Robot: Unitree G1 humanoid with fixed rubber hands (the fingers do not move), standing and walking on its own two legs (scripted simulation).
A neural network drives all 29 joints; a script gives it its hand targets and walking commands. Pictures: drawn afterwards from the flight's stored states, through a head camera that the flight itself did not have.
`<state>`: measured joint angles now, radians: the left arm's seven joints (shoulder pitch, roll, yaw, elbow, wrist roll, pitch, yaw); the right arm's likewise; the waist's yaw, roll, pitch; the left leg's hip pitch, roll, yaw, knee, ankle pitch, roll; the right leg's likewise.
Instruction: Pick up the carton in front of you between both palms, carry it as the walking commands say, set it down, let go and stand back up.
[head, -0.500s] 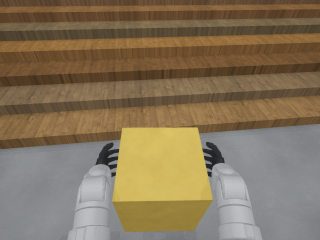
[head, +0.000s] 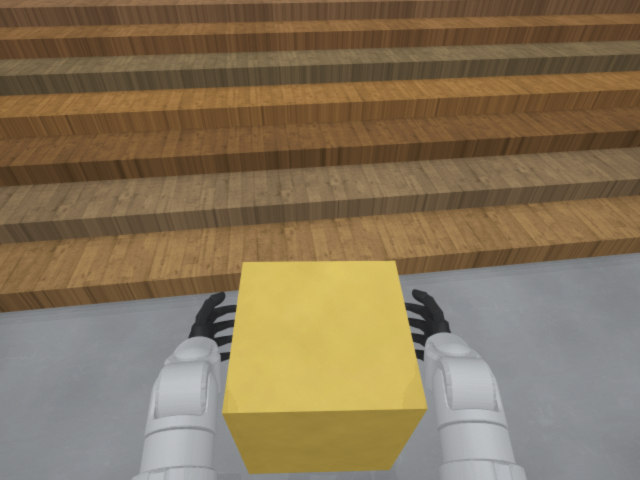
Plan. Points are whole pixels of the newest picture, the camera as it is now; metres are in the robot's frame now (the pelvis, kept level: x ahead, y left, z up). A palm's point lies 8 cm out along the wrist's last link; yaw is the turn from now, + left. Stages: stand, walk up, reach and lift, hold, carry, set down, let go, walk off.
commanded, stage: carry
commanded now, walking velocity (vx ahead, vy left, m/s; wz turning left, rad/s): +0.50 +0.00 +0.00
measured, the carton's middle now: (319, 370) +0.29 +0.01 -0.02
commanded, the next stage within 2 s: none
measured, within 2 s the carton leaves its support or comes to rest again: neither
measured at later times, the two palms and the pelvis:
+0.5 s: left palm (245, 238) +0.45 +0.12 +0.09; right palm (437, 246) +0.44 -0.18 +0.08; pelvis +0.19 -0.02 +0.00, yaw -2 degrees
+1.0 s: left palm (272, 134) +0.77 +0.10 +0.11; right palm (411, 135) +0.77 -0.20 +0.10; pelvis +0.50 -0.05 +0.00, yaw +0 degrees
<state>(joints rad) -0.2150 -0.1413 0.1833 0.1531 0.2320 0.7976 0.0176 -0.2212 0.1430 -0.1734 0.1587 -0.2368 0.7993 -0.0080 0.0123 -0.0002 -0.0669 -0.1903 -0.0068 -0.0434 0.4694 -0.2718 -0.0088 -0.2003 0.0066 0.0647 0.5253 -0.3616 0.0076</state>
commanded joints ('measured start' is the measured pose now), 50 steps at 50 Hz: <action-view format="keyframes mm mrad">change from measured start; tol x32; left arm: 1 -637 -926 -689 -164 -353 -18 -230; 50 -526 -765 -783 -735 -577 451 -162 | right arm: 1 -576 906 639 -172 317 -23 204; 50 -521 771 781 -761 543 448 119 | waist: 1 -20 144 -197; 7 15 -276 -169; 17 -46 306 -291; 32 21 -291 -351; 50 8 -158 -208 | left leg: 1 21 212 -203 -220 -377 97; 8 -526 44 131 281 -264 3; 14 37 -13 253 -97 50 7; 17 492 450 -443 -250 -81 240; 27 155 261 119 -232 134 106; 34 -610 102 77 779 -220 24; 50 -311 41 249 40 289 66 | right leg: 1 -140 4 -123 47 -66 -9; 11 270 -290 189 -227 231 -177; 20 -665 -114 -110 452 -180 -26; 30 175 -9 -349 -57 185 -24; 32 460 -430 364 -279 -82 -179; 50 330 -236 -235 -223 667 -105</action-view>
